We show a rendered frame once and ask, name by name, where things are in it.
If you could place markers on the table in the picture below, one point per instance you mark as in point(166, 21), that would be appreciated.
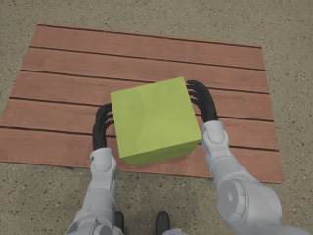
point(69, 72)

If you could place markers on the right robot upper arm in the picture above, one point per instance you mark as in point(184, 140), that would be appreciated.
point(253, 209)

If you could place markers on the robot left hand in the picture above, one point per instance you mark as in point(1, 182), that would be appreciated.
point(99, 129)

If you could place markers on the robot left shin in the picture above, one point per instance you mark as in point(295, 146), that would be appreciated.
point(117, 228)

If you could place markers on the robot right hand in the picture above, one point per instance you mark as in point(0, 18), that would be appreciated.
point(204, 100)

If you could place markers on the carton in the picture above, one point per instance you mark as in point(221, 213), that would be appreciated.
point(155, 122)

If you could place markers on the robot left forearm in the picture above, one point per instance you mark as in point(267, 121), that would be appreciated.
point(100, 198)

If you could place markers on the robot right forearm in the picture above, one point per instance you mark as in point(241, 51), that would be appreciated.
point(221, 163)

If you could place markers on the left robot upper arm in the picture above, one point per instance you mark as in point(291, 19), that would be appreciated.
point(95, 229)

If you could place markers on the robot right foot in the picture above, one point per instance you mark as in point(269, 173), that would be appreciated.
point(162, 223)

